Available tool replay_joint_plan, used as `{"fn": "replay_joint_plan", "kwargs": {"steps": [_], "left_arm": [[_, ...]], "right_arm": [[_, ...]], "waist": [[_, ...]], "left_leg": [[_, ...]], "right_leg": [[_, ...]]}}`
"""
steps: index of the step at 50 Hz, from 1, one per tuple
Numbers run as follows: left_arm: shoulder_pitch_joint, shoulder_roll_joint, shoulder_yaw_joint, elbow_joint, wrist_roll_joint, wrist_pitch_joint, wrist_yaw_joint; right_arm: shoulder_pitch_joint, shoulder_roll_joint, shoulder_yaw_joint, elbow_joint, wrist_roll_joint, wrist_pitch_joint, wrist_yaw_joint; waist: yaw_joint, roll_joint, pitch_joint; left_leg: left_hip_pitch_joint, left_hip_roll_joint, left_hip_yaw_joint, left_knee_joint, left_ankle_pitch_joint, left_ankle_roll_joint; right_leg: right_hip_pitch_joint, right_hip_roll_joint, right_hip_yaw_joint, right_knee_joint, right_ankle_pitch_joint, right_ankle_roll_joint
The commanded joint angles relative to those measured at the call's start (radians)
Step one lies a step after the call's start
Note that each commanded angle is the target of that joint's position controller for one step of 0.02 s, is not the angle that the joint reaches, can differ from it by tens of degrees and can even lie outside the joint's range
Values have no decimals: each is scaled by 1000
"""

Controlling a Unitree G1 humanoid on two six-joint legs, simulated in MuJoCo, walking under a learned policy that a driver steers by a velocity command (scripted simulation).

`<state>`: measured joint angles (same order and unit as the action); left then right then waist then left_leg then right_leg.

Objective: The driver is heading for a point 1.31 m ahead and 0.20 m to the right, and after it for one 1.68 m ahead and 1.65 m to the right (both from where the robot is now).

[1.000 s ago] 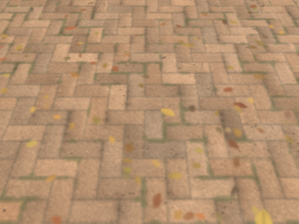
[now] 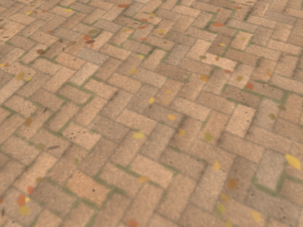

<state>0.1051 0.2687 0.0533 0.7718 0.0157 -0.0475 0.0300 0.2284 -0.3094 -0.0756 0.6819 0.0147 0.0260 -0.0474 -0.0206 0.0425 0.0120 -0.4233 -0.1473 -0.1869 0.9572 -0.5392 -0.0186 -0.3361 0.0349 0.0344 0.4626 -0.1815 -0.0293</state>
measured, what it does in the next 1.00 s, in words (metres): walks ahead: left foot, then right foot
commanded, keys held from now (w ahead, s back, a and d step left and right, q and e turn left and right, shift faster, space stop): q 0.04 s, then no key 0.38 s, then w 0.58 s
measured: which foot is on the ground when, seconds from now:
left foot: up 0.00-0.32, down 0.34-0.78, up 0.80-1.00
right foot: down 0.00-0.34, up 0.36-0.76, down 0.78-1.00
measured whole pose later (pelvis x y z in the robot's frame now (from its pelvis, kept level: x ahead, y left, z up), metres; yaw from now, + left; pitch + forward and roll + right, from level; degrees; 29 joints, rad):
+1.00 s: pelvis +0.15 +0.00 +0.01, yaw +6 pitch +2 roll +1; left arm 0.37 0.24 0.03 0.82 0.00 -0.09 -0.03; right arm 0.25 -0.29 -0.06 0.70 0.01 -0.07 0.01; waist 0.04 0.05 -0.01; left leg -0.63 0.09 -0.03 1.04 -0.16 0.02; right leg -0.09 0.04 -0.03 0.30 -0.24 -0.07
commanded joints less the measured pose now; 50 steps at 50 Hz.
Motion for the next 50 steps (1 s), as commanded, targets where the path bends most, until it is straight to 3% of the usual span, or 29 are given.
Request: {"fn": "replay_joint_plan", "kwargs": {"steps": [1, 3, 5, 9, 12, 15, 16, 17, 18, 19, 20, 21, 22, 23, 24, 26, 30, 34, 36, 38, 39, 40, 41, 42, 43, 44, 47, 50], "left_arm": [[-32, 95, 21, -94, -9, 4, 8], [-17, 114, 21, -88, -1, 15, 12], [31, 126, 24, -74, 1, 23, 15], [31, 165, 34, -73, -10, 31, 8], [47, 180, 35, -64, -23, 32, -5], [47, 165, 24, -50, -43, 38, -8], [96, 137, 14, -30, -42, 35, -10], [116, 70, -10, -40, -7, 27, -19], [105, 25, -21, -69, 7, 18, -20], [39, 98, -4, -75, 1, 23, -12], [36, 118, 7, -69, -14, 28, -11], [59, 118, 13, -46, -14, 35, -7], [88, 130, 19, -29, -5, 42, -5], [96, 136, 24, -24, -9, 42, -9], [88, 137, 27, -25, -20, 37, -14], [39, 121, 26, -41, -39, 20, -22], [-8, 78, 11, -48, -32, -27, -43], [-13, 83, 4, -56, -41, -40, -60], [30, 89, 4, -46, -42, -44, -65], [159, 106, 16, 1, -42, -44, -59], [261, 137, 27, 23, -45, -46, -49], [346, 252, 52, 26, -32, -48, -42], [382, 277, 60, 26, -20, -55, -52], [314, 210, 39, 9, -20, -63, -55], [259, 162, 25, -9, -21, -65, -57], [218, 144, 19, -21, -18, -64, -59], [201, 126, 11, -26, -13, -62, -58], [248, 133, 11, -5, -19, -59, -50]], "right_arm": [[87, -138, -46, -34, 0, 12, -1], [63, -74, -26, -56, 5, 20, 8], [15, -38, -10, -90, 5, 15, 9], [-20, -21, 10, -118, -10, 7, 16], [-20, -37, 9, -120, -6, 8, 25], [41, -29, 5, -92, -7, 4, 34], [44, -53, 0, -96, -13, 4, 32], [64, -112, -10, -111, -24, 6, 23], [7, -138, -7, -125, -44, 3, 26], [-2, -78, 5, -129, -53, -16, 33], [-26, -46, 17, -118, -57, -33, 37], [-51, -56, 14, -112, -49, -44, 39], [-33, -66, 9, -98, -33, -53, 39], [8, -93, 0, -78, -20, -54, 37], [51, -109, -8, -60, -11, -52, 34], [70, -88, -4, -47, -6, -56, 27], [71, -93, -12, -41, -5, -79, 24], [83, -124, -25, -28, 8, -85, 42], [67, -127, -24, -24, 17, -82, 48], [61, -91, -10, -20, 8, -79, 51], [42, -42, 7, -26, -2, -83, 53], [27, 30, 28, -72, -11, -100, 54], [6, -38, 11, -99, 5, -117, 46], [19, -95, -6, -87, 26, -123, 47], [22, -100, -7, -71, 26, -121, 51], [20, -88, -7, -60, 13, -120, 52], [21, -54, -5, -44, -6, -110, 59], [-32, -31, 1, -63, -11, -106, 54]], "waist": [[-9, -122, -104], [4, -145, -73], [32, -173, -79], [45, -193, -112], [54, -216, -110], [11, -202, -93], [12, -173, -98], [32, -2, -150], [66, 204, -104], [7, 157, -81], [20, 144, -55], [30, 131, -46], [22, 131, -55], [10, 122, -47], [-7, 112, -25], [-20, 115, 33], [-32, 77, 15], [-30, 87, 16], [10, 70, 12], [74, 46, -24], [120, 5, -56], [133, -242, -92], [149, -297, -73], [109, -206, 2], [80, -177, 39], [62, -144, 47], [38, -135, 39], [49, -113, 34]], "left_leg": [[-199, 106, 28, 300, 55, -68], [-161, 113, 94, 266, 124, -80], [-160, 118, 117, 170, 129, -82], [-39, 154, 148, -55, 114, -66], [53, 148, 182, -210, 141, -43], [221, 114, 224, -531, 338, 19], [323, 137, 181, -605, 426, 47], [457, 320, -35, -617, 612, 96], [341, 477, -173, -623, 698, 232], [260, 470, -178, -656, 589, 291], [247, 433, -140, -663, 558, 274], [247, 394, -98, -656, 561, 248], [271, 384, -92, -672, 494, 238], [288, 384, -107, -696, 394, 243], [309, 385, -133, -735, 231, 252], [344, 387, -170, -797, 55, 251], [382, 375, -113, -807, 177, 246], [298, 379, -91, -793, 154, 255], [226, 373, -76, -756, 135, 236], [114, 325, -36, -655, 132, 194], [10, 273, 24, -508, 145, 146], [-213, 138, 182, -141, 100, 62], [-381, 115, 127, 91, -41, 46], [-446, 180, 76, 193, 38, 63], [-455, 212, 89, 207, 137, 74], [-443, 236, 100, 188, 217, 75], [-359, 264, 132, 133, 373, 49], [-374, 260, 158, 32, 464, 17]], "right_leg": [[234, -318, 246, -111, 373, -193], [166, -257, 139, -146, 367, -192], [205, -257, 114, -154, 391, -216], [210, -290, 88, -141, 411, -234], [193, -300, 99, -127, 354, -232], [137, -271, 84, -53, 276, -176], [74, -240, 66, -19, 182, -109], [-40, -160, -14, 144, -41, -14], [-129, -77, -71, 187, -334, 49], [-101, -99, -19, 298, -388, 75], [-114, -103, 0, 349, -365, 79], [-121, -102, 3, 376, -341, 86], [-139, -97, -7, 413, -302, 95], [-172, -89, -19, 467, -279, 94], [-227, -84, -28, 507, -261, 86], [-317, -99, -17, 475, -211, 58], [-257, -96, -34, 280, -141, 23], [-120, -72, -67, 153, -135, 1], [3, -56, -83, 66, -57, -20], [216, -31, -92, 21, -34, -32], [361, -104, 3, -10, -69, -59], [516, -325, 349, -139, -247, -162], [500, -447, 653, -269, -426, -276], [451, -434, 611, -279, -489, -265], [409, -382, 509, -281, -436, -229], [372, -340, 423, -292, -332, -205], [293, -254, 228, -319, 15, -174], [304, -230, 125, -318, 282, -175]]}}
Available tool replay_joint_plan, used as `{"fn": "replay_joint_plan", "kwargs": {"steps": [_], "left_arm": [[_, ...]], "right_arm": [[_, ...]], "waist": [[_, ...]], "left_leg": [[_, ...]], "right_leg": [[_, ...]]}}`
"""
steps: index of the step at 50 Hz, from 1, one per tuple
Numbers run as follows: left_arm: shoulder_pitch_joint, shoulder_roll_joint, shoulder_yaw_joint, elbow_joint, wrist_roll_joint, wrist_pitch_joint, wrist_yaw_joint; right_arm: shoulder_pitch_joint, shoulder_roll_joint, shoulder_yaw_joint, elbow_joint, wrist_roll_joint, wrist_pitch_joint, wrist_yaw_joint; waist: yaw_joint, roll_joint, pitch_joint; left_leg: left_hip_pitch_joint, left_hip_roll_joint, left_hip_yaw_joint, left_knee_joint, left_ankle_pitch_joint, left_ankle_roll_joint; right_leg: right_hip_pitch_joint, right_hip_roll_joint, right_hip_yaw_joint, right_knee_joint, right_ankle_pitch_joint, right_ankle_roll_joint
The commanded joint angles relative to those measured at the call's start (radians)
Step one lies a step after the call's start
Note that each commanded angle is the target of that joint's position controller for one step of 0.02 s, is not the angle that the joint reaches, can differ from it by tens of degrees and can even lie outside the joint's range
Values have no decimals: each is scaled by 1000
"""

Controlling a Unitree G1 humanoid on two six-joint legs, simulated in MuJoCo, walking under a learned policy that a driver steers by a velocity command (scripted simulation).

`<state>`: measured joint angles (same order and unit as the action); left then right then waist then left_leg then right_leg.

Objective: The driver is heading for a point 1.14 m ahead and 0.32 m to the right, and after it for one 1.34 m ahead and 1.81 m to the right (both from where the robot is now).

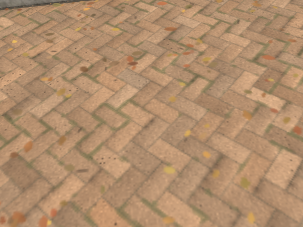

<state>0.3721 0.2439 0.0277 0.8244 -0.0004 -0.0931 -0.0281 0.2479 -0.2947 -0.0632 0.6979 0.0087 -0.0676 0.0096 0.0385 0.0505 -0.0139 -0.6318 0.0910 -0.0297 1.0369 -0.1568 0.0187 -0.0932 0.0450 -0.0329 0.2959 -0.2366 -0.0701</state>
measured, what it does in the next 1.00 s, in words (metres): walks ahead, turning right: left foot, then right foot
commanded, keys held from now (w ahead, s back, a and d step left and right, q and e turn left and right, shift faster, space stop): w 0.22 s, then w+e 0.78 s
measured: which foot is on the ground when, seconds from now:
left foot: up 0.00-0.28, down 0.30-0.86, up 0.88-1.00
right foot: down 0.00-0.30, up 0.32-0.82, down 0.84-1.00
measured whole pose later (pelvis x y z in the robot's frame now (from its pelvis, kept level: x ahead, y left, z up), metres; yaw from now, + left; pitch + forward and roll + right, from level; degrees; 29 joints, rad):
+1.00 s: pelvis +0.53 -0.07 -0.01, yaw -23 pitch +1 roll +1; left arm 0.26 0.29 0.07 0.66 -0.01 -0.05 -0.04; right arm 0.17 -0.30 -0.06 0.76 0.01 -0.11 0.00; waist 0.01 0.02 0.07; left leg -0.48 0.08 -0.04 1.19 -0.35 0.00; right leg -0.34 0.09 0.00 0.49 -0.17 -0.10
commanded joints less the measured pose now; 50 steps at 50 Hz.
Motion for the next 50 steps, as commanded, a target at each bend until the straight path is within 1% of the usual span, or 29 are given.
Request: {"fn": "replay_joint_plan", "kwargs": {"steps": [1, 4, 9, 12, 13, 14, 15, 16, 17, 18, 19, 20, 22, 24, 26, 29, 32, 35, 37, 40, 41, 42, 43, 44, 45, 46, 47, 48, 50], "left_arm": [[-8, 157, 35, -50, -4, -9, 13], [35, 163, 33, -30, -8, 1, 26], [95, 185, 37, 6, -18, 16, 31], [84, 210, 47, 11, -19, 28, 38], [77, 224, 52, 11, -17, 33, 40], [50, 221, 49, 3, -12, 40, 41], [33, 190, 35, -26, 3, 36, 41], [191, 30, -8, -45, -1, 19, 33], [148, 142, 15, -22, -32, 1, 27], [36, 195, 36, -60, -58, -2, 25], [-24, 183, 34, -78, -51, -2, 29], [-53, 165, 37, -84, -35, 3, 32], [2, 129, 41, -68, -36, 36, 33], [9, 98, 40, -70, -34, 61, 36], [-40, 98, 44, -93, -26, 71, 42], [-113, 92, 43, -120, -23, 60, 30], [-232, 70, 32, -159, -20, 48, 5], [-328, 67, 27, -211, -22, 47, -14], [-361, 76, 30, -244, -23, 48, -26], [-288, 121, 55, -260, -21, 58, -31], [-166, 158, 78, -235, -23, 61, -28], [11, 222, 115, -189, -25, 66, -13], [99, 331, 144, -171, -27, 73, 9], [58, 367, 136, -214, -20, 53, 0], [52, 266, 109, -217, -16, 37, -11], [19, 227, 96, -210, -14, 28, -12], [-53, 200, 88, -218, -18, 26, -10], [-106, 166, 77, -232, -13, 25, -7], [-136, 165, 73, -248, -4, 22, 2]], "right_arm": [[-85, -34, -6, -90, -5, -15, -3], [-199, 0, 10, -120, 2, -26, 11], [-329, -4, 14, -164, 16, -41, 47], [-297, -44, 0, -167, 11, -46, 54], [-223, -73, -14, -153, 9, -45, 46], [-62, -115, -36, -112, 10, -43, 34], [142, -176, -54, -72, -6, -38, 16], [195, -251, -67, -52, -28, -38, 15], [206, -144, -44, -54, -22, -36, 12], [131, -105, -29, -49, -13, -33, 5], [68, -82, -21, -45, -10, -33, 5], [20, -63, -17, -37, -15, -38, 9], [-36, -38, -15, -24, -22, -56, 15], [-55, -45, -21, 1, -17, -72, 17], [-57, -66, -29, 23, -21, -77, 13], [-38, -89, -35, 48, -23, -69, 1], [-4, -121, -41, 65, -16, -55, -9], [50, -148, -50, 91, -3, -34, -12], [65, -163, -55, 103, 8, -16, -13], [34, -204, -65, 98, 20, 5, -21], [17, -210, -66, 93, 24, 13, -24], [15, -187, -54, 87, 24, 14, -28], [57, -84, -22, 50, -14, 4, -27], [83, -32, 6, 5, -14, -36, -14], [-39, -134, -18, -13, 23, -63, -1], [-80, -132, -15, -29, 38, -76, 4], [-78, -119, -12, -17, 16, -79, -5], [-68, -132, -21, -7, -6, -72, -11], [-41, -123, -24, -4, -17, -49, -8]], "waist": [[-1, -118, 65], [37, -127, 87], [57, -123, 130], [2, -147, 79], [-45, -168, 19], [-136, -161, -83], [-216, -109, -241], [-121, 182, -415], [-172, 152, -442], [-161, 105, -235], [-127, 19, -133], [-92, -12, -66], [-30, 31, -27], [-8, 21, 17], [-8, 8, 54], [-30, -2, 69], [-81, -23, 90], [-121, -28, 117], [-123, -19, 122], [-52, 34, 39], [22, 34, -31], [110, 2, -123], [93, -207, -199], [23, -313, -360], [87, -168, -315], [63, -149, -181], [11, -56, -104], [-25, -64, -68], [-58, -85, -56]], "left_leg": [[-160, 18, 9, -112, 115, -26], [-95, -9, 41, -316, 238, -23], [-79, -41, 48, -479, 223, 12], [39, -87, 63, -521, 114, 62], [155, -119, 80, -522, 77, 82], [384, -130, 91, -558, 124, 115], [756, 31, -69, -497, 158, 176], [1125, 321, -562, -558, -26, 322], [1081, 338, -709, -682, -141, 320], [927, 300, -520, -710, -114, 265], [770, 257, -383, -738, -33, 231], [639, 217, -297, -777, 26, 213], [493, 171, -170, -859, 59, 201], [423, 169, -85, -909, 110, 207], [413, 165, -13, -931, 151, 202], [467, 140, 86, -930, 192, 183], [519, 143, 154, -921, 207, 165], [631, 181, 177, -892, 215, 157], [705, 204, 190, -850, 270, 143], [748, 204, 234, -657, 700, 107], [720, 181, 259, -485, 816, 88], [586, 136, 280, -241, 746, 49], [228, 43, 277, 114, 135, -8], [-64, -145, 42, 372, -453, -40], [-176, -85, -78, 401, -385, -20], [-199, -47, -61, 337, -297, 3], [-145, -1, -57, 244, -224, 4], [-77, 26, -58, 166, -180, -3], [2, 32, -50, 107, -130, -27]], "right_leg": [[61, -230, 164, -151, 380, -127], [49, -208, 110, -162, 379, -103], [152, -274, 124, -131, 381, -114], [218, -295, 129, -17, 676, -93], [222, -286, 131, 79, 855, -86], [162, -246, 104, 260, 932, -63], [-79, -200, 99, 541, 666, -34], [-484, -6, 88, 927, -179, 29], [-575, -12, 219, 1057, -315, 31], [-642, -63, 191, 1074, -246, 35], [-621, -115, 160, 1028, -160, 37], [-585, -142, 150, 976, -109, 42], [-479, -178, 154, 930, -52, 50], [-479, -189, 152, 900, -32, 63], [-540, -193, 164, 846, 41, 74], [-587, -187, 154, 685, 208, 77], [-576, -176, 84, 508, 310, 66], [-620, -168, 43, 411, 270, 45], [-636, -155, 16, 374, 191, 22], [-472, -66, -66, 355, 37, -35], [-311, -14, -93, 321, 35, -65], [-36, 21, -71, 265, 99, -106], [281, -199, 301, 239, 98, -202], [479, -389, 878, 49, -74, -384], [464, -375, 811, -12, -90, -322], [336, -340, 652, -6, -23, -281], [184, -290, 532, -1, 84, -241], [75, -255, 452, -12, 194, -222], [-28, -222, 401, -49, 305, -226]]}}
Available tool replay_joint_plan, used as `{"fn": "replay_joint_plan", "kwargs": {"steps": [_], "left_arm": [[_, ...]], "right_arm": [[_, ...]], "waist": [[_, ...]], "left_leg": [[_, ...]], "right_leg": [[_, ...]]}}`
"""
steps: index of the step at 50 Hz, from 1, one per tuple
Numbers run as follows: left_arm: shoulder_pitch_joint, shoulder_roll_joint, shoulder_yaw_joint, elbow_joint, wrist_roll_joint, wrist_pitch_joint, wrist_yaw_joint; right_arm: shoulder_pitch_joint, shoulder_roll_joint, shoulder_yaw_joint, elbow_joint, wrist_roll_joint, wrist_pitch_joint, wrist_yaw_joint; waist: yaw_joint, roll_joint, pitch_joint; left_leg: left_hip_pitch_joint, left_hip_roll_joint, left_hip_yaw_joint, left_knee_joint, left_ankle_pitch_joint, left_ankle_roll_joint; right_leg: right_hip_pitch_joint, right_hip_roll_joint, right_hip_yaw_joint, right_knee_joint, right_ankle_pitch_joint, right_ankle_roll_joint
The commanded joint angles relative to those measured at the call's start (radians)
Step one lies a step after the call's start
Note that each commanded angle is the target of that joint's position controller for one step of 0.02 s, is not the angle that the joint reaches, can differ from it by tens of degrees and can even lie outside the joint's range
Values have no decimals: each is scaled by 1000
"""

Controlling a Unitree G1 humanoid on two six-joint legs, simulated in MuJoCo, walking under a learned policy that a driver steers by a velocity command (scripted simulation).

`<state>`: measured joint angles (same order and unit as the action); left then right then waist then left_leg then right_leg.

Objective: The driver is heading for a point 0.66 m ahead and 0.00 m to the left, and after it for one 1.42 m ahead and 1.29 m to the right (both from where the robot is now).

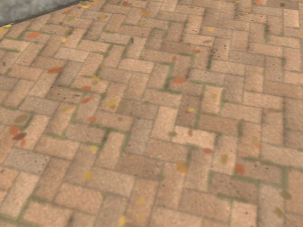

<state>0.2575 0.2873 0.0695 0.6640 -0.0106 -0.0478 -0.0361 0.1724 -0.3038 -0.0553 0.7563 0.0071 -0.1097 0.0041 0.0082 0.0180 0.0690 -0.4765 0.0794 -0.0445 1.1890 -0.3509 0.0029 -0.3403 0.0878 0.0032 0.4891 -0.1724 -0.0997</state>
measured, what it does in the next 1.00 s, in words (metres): walks ahead, turning right: left foot, then right foot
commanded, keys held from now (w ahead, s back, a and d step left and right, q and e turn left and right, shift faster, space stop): w+e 0.28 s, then w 0.50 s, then e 0.22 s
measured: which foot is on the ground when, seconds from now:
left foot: up 0.00-0.32, down 0.34-0.86, up 0.88-1.00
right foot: down 0.00-0.36, up 0.38-0.82, down 0.84-1.00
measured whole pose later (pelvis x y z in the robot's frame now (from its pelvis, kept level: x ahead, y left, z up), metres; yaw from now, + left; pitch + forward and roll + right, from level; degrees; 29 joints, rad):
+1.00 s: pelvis +0.50 -0.08 +0.00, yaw -19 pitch +2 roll +1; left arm 0.17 0.28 0.05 0.65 0.00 -0.05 -0.03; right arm 0.22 -0.32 -0.04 0.80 0.00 -0.06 -0.01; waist -0.01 0.03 0.06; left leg -0.48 0.04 -0.03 1.13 -0.44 -0.05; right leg -0.36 0.05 0.02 0.44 -0.12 -0.06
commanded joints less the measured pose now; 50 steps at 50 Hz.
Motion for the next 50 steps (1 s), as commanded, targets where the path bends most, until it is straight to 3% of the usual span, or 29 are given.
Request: {"fn": "replay_joint_plan", "kwargs": {"steps": [1, 3, 7, 11, 14, 16, 17, 18, 19, 20, 21, 22, 23, 24, 26, 28, 31, 33, 36, 39, 40, 41, 42, 43, 44, 45, 46, 47, 50], "left_arm": [[-13, 130, 34, -82, 3, -27, 16], [15, 151, 39, -68, -1, -28, 30], [68, 159, 41, -43, -9, -15, 49], [115, 167, 45, -15, -17, -6, 52], [106, 160, 46, -9, -16, 3, 58], [85, 129, 36, -11, -9, 8, 58], [86, 77, 16, -19, 0, 6, 53], [203, 16, -3, -29, -3, -1, 53], [268, 41, -7, -23, -28, -9, 55], [184, 130, 12, -15, -36, -10, 55], [78, 148, 16, -34, -24, -9, 54], [14, 135, 14, -51, -8, -12, 52], [-3, 120, 15, -58, 1, -14, 47], [10, 101, 12, -55, -1, -15, 42], [21, 65, 2, -50, -1, -13, 37], [-34, 45, -9, -71, 7, -16, 37], [-123, 23, -22, -89, 6, -27, 29], [-186, 19, -24, -100, 0, -33, 21], [-262, 29, -22, -125, -10, -37, 8], [-274, 54, -12, -140, -11, -42, -3], [-218, 72, -2, -125, -5, -43, -3], [-105, 104, 16, -88, 8, -42, 1], [20, 155, 34, -60, 20, -41, 9], [116, 255, 50, -58, 44, -32, 18], [139, 223, 44, -45, 21, -20, 14], [87, 170, 26, -55, 11, -13, 10], [20, 141, 18, -63, 7, -11, 11], [-30, 131, 17, -68, 5, -10, 11], [-96, 154, 28, -81, 20, -5, 15]], "right_arm": [[35, -99, -29, -61, -21, 2, -3], [-14, -76, -21, -76, -26, 13, -7], [-169, -43, -3, -111, -17, 8, 1], [-250, -66, -8, -138, -2, -9, 20], [-218, -102, -25, -137, 2, -22, 27], [-79, -124, -43, -98, -4, -32, 23], [39, -158, -55, -82, -22, -37, 18], [171, -237, -74, -64, -40, -34, 13], [235, -222, -77, -17, -13, -23, 27], [184, -139, -55, -34, 6, -19, 27], [130, -101, -42, -43, 1, -9, 23], [89, -82, -32, -43, -9, -3, 22], [66, -64, -23, -40, -16, -2, 20], [58, -57, -19, -35, -19, -3, 18], [73, -67, -21, -18, -9, -9, 17], [93, -104, -29, -1, -2, -10, 13], [118, -130, -32, 19, 7, 1, 8], [148, -140, -30, 36, 13, 9, 8], [206, -151, -29, 65, 19, 22, 9], [217, -170, -33, 84, 23, 39, 5], [192, -180, -36, 83, 20, 46, 0], [182, -173, -33, 80, 18, 51, -5], [180, -145, -21, 64, 3, 48, -12], [253, -59, 11, 24, -30, 30, -11], [300, -62, 18, 50, -27, 16, -3], [248, -146, -6, 42, -4, 13, 4], [161, -138, -3, 20, 6, 15, 3], [118, -127, -3, 9, -4, 24, -5], [134, -98, -7, -1, -17, 63, -24]], "waist": [[-31, -48, -134], [-22, -47, -107], [37, -96, -75], [67, -115, -61], [39, -146, -64], [-29, -160, -114], [-82, -117, -225], [-69, 101, -379], [-61, 321, -402], [-84, 176, -253], [-87, 89, -154], [-70, 44, -83], [-45, 51, -60], [-25, 74, -59], [-15, 88, -69], [-25, 70, -58], [-56, 56, -51], [-80, 56, -42], [-105, 61, -25], [-80, 75, -21], [-37, 77, -48], [21, 61, -126], [72, 29, -231], [61, -187, -387], [57, -296, -502], [58, -188, -404], [43, -124, -285], [20, -54, -206], [-50, -94, -176]], "left_leg": [[-144, 40, -25, -80, 80, -28], [-159, 23, -12, -185, 156, -58], [-119, -32, -8, -497, 384, -73], [-57, -70, -23, -644, 424, -56], [-1, -76, -41, -696, 322, -21], [170, -84, 1, -752, 311, 23], [382, 9, -73, -730, 302, 78], [745, 222, -415, -737, 204, 216], [836, 331, -777, -879, -77, 304], [727, 301, -712, -916, -220, 268], [601, 259, -556, -918, -164, 229], [476, 215, -447, -941, -49, 218], [406, 180, -375, -961, 43, 210], [362, 153, -322, -980, 110, 204], [338, 136, -249, -1008, 223, 221], [338, 143, -199, -1033, 314, 238], [343, 119, -111, -1044, 368, 217], [343, 105, -69, -1036, 377, 199], [395, 134, -74, -1013, 373, 187], [471, 174, -86, -957, 449, 165], [489, 158, -52, -881, 614, 144], [480, 112, 0, -732, 793, 113], [380, 62, 49, -538, 749, 65], [9, -56, 99, -161, 319, -14], [-130, -128, 6, 52, -260, -46], [-184, -68, -46, 123, -243, -44], [-212, -33, -22, 105, -187, -43], [-204, -14, -12, 44, -134, -48], [-50, -13, -7, -84, -38, -69]], "right_leg": [[188, -256, 334, -249, 292, -201], [149, -232, 285, -260, 323, -194], [123, -177, 244, -243, 195, -136], [156, -207, 321, -194, 105, -115], [220, -237, 407, -117, 98, -95], [228, -203, 387, -8, 209, -63], [167, -151, 330, 188, 200, -29], [-121, -23, 216, 527, -69, 46], [-360, 7, 183, 744, -415, 76], [-444, -47, 214, 825, -351, 77], [-445, -86, 173, 826, -273, 74], [-423, -113, 151, 774, -219, 72], [-387, -147, 144, 712, -176, 69], [-340, -166, 129, 670, -153, 69], [-317, -178, 91, 599, -132, 78], [-339, -190, 69, 490, -75, 94], [-306, -186, 41, 296, 83, 102], [-259, -166, 18, 187, 165, 105], [-234, -145, 7, 100, 184, 95], [-196, -127, 1, 36, 99, 57], [-119, -103, -18, -1, 98, 37], [46, -69, -45, -39, 146, 10], [269, -132, 16, -17, 326, -29], [668, -389, 375, 42, 598, -177], [732, -497, 627, -52, 687, -289], [626, -448, 522, -60, 673, -254], [502, -393, 390, -63, 703, -217], [372, -346, 323, -94, 696, -188], [137, -288, 257, -166, 669, -177]]}}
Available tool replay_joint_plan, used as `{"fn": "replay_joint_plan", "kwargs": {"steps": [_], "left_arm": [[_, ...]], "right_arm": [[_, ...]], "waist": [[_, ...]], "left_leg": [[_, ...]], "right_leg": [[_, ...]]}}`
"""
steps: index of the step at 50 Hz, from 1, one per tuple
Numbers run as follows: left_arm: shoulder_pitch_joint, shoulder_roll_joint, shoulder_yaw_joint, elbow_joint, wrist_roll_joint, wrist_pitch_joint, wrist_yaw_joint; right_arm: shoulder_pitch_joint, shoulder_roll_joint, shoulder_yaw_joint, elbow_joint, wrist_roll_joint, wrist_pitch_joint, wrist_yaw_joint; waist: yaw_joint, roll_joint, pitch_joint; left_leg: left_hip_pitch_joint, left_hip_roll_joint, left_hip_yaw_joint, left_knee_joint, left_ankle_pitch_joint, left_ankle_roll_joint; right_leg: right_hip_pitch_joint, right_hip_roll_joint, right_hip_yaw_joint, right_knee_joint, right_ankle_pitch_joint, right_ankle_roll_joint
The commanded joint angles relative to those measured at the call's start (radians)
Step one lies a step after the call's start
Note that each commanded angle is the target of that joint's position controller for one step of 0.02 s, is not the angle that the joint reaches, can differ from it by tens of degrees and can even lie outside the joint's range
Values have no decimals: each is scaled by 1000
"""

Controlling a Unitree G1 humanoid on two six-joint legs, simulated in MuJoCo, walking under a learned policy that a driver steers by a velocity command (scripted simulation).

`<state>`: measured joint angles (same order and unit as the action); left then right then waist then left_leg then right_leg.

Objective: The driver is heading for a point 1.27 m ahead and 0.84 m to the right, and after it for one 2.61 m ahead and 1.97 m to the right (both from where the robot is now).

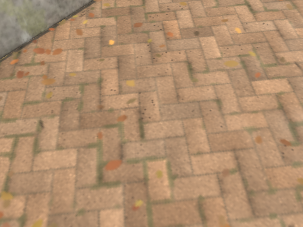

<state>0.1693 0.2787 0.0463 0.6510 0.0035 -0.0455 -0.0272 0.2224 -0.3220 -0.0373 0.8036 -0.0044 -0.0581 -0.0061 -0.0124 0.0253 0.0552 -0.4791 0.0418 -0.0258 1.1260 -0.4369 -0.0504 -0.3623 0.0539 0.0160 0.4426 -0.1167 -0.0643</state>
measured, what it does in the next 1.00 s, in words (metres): steps on the spot, turning right: left foot, then right foot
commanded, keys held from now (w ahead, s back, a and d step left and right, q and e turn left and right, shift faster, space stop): e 1.00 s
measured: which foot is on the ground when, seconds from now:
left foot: up 0.00-0.28, down 0.30-0.72, up 0.74-1.00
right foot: down 0.00-0.30, up 0.32-0.70, down 0.72-1.00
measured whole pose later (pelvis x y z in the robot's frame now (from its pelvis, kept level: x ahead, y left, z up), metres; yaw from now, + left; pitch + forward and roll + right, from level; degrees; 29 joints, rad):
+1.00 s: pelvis +0.06 -0.03 +0.01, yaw -34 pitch +2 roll +3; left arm 0.20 0.30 0.06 0.61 0.00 0.03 0.03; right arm 0.11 -0.33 -0.09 0.74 0.00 0.02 -0.04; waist 0.00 0.03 0.05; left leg -0.52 -0.01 -0.06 0.98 -0.33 -0.09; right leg -0.28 0.06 0.12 0.44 -0.19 -0.06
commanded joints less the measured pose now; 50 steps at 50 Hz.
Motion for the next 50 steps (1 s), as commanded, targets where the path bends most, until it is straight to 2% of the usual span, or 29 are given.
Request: {"fn": "replay_joint_plan", "kwargs": {"steps": [1, 5, 9, 11, 13, 14, 15, 16, 17, 18, 19, 20, 21, 23, 25, 27, 29, 32, 34, 35, 36, 37, 38, 39, 40, 41, 42, 45, 50], "left_arm": [[-12, 170, 55, -65, 6, -7, 9], [10, 188, 64, -48, -10, 12, 34], [34, 199, 68, -39, -13, 42, 51], [39, 198, 68, -39, -14, 54, 54], [23, 189, 66, -47, -20, 64, 58], [5, 178, 62, -53, -27, 69, 61], [29, 144, 52, -56, -25, 71, 63], [97, 78, 35, -52, -5, 72, 62], [109, 131, 51, -82, -14, 63, 64], [140, 206, 73, -54, -7, 63, 65], [134, 228, 87, -34, -18, 73, 65], [140, 209, 88, -16, -21, 90, 71], [129, 191, 84, -22, -19, 102, 71], [92, 139, 70, -45, -27, 109, 64], [36, 114, 59, -76, -28, 106, 59], [9, 101, 51, -96, -23, 103, 49], [-2, 99, 48, -108, -21, 103, 38], [7, 120, 57, -115, -21, 110, 23], [53, 119, 64, -102, -21, 112, 13], [91, 129, 73, -85, -19, 112, 15], [125, 180, 91, -79, -18, 110, 25], [132, 306, 114, -109, -14, 105, 44], [147, 290, 105, -121, 27, 80, 31], [106, 259, 94, -114, 30, 59, 26], [47, 229, 86, -111, 11, 49, 30], [10, 196, 75, -115, -6, 49, 36], [-15, 188, 67, -118, -13, 52, 42], [-5, 171, 57, -119, -5, 54, 54], [16, 199, 68, -111, -9, 63, 64]], "right_arm": [[90, -71, -24, -50, -6, 20, -19], [2, -60, -22, -79, -13, 36, -28], [-105, -64, -24, -115, 0, 42, -18], [-127, -73, -28, -128, 4, 37, -14], [-105, -82, -35, -128, 7, 25, -8], [-72, -82, -39, -119, 6, 17, -6], [-46, -120, -50, -118, -3, 13, -9], [-55, -179, -61, -135, -18, 21, -20], [-42, -194, -68, -124, -46, 29, -14], [-62, -143, -57, -140, -33, 26, -12], [-98, -95, -46, -148, -24, 26, -13], [-130, -80, -42, -158, -16, 30, -14], [-147, -78, -41, -157, -6, 35, -17], [-140, -83, -42, -151, -11, 47, -25], [-110, -96, -50, -142, -14, 57, -34], [-103, -118, -60, -137, -11, 64, -36], [-113, -144, -70, -136, -5, 68, -30], [-111, -163, -80, -127, 11, 67, -20], [-130, -168, -83, -120, 30, 66, -18], [-110, -145, -79, -107, 36, 65, -18], [-55, -100, -68, -87, 21, 63, -12], [-50, -30, -42, -131, -40, 63, -4], [-166, -78, -58, -166, -21, 58, -18], [-188, -109, -70, -165, 4, 61, -25], [-166, -113, -75, -151, 8, 65, -32], [-148, -114, -80, -131, -1, 69, -40], [-128, -114, -82, -127, -8, 70, -42], [-105, -93, -80, -125, 2, 65, -34], [-154, -71, -70, -145, 3, 58, -27]], "waist": [[-39, -114, -169], [-21, -120, -187], [10, -139, -165], [15, -158, -155], [-4, -170, -153], [-28, -168, -151], [-20, -123, -170], [29, 99, -200], [37, 286, -171], [31, 187, -169], [36, 124, -150], [46, 91, -141], [42, 98, -121], [30, 125, -103], [-3, 149, -115], [-17, 154, -138], [-22, 164, -149], [-18, 173, -143], [20, 160, -138], [34, 131, -142], [33, -12, -143], [-5, -357, -140], [88, -285, -188], [67, -197, -145], [34, -165, -114], [21, -143, -112], [5, -152, -113], [0, -158, -144], [28, -164, -126]], "left_leg": [[-27, 13, -23, -62, 64, -24], [-7, -17, -43, -229, 180, -36], [34, -51, -64, -379, 221, -33], [59, -69, -72, -447, 183, -26], [116, -74, -72, -576, 193, -9], [186, -66, -60, -708, 289, 10], [297, 35, -113, -767, 391, 48], [415, 262, -293, -766, 651, 137], [409, 388, -503, -793, 784, 299], [404, 379, -463, -789, 761, 328], [389, 311, -344, -771, 722, 287], [378, 257, -263, -765, 662, 250], [360, 243, -222, -769, 656, 248], [334, 198, -127, -797, 639, 249], [387, 214, -99, -804, 638, 266], [403, 234, -71, -800, 632, 272], [380, 250, -44, -802, 629, 272], [374, 274, -29, -781, 584, 258], [344, 269, 1, -723, 530, 214], [294, 241, 37, -658, 461, 165], [159, 178, 121, -499, 298, 79], [-143, 30, 189, -167, -217, -30], [-191, -23, 13, 5, -257, -31], [-201, -2, -24, 64, -175, -15], [-207, 9, -37, 46, -80, -4], [-201, 16, -45, 33, -21, -7], [-171, 5, -42, 43, 30, -16], [-133, -25, -42, 18, 103, -30], [-107, -46, -65, -227, 109, -46]], "right_leg": [[128, -246, 229, -124, 619, -219], [93, -221, 238, -114, 467, -197], [81, -200, 306, -103, 217, -166], [102, -197, 360, -75, 175, -158], [133, -183, 416, -27, 175, -134], [127, -154, 419, 12, 154, -105], [76, -110, 393, 87, 30, -58], [-45, 8, 238, 321, -347, 4], [-230, 85, 128, 496, -572, 52], [-245, 21, 151, 658, -524, 88], [-254, 6, 143, 721, -455, 110], [-255, -8, 128, 755, -408, 131], [-265, -17, 115, 781, -363, 148], [-241, -27, 57, 729, -304, 166], [-244, -49, 30, 633, -286, 175], [-186, -74, 12, 525, -283, 170], [-103, -84, -18, 425, -273, 153], [-27, -79, -52, 290, -249, 119], [71, -62, -81, 112, -137, 72], [165, -38, -81, 17, -61, 39], [306, -100, 41, -61, 127, -8], [436, -378, 421, -53, 510, -150], [319, -446, 508, -97, 437, -293], [287, -386, 421, -115, 334, -260], [262, -327, 356, -114, 250, -200], [257, -294, 327, -109, 215, -162], [230, -271, 305, -109, 245, -154], [240, -242, 298, -108, 251, -161], [262, -229, 376, -97, 125, -164]]}}
Keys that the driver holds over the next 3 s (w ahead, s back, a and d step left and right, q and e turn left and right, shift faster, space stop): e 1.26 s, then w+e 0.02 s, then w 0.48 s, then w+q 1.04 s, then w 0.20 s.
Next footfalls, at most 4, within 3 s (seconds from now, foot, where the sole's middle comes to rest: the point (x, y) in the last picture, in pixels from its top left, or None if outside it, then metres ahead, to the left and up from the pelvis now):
0.30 left None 0.18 0.13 -0.77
0.72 right None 0.06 -0.12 -0.78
1.24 left None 0.19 0.05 -0.77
1.66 right None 0.04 -0.20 -0.77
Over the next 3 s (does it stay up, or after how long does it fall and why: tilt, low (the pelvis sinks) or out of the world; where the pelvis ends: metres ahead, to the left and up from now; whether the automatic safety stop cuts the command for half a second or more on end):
stays up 0.62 -0.53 0.00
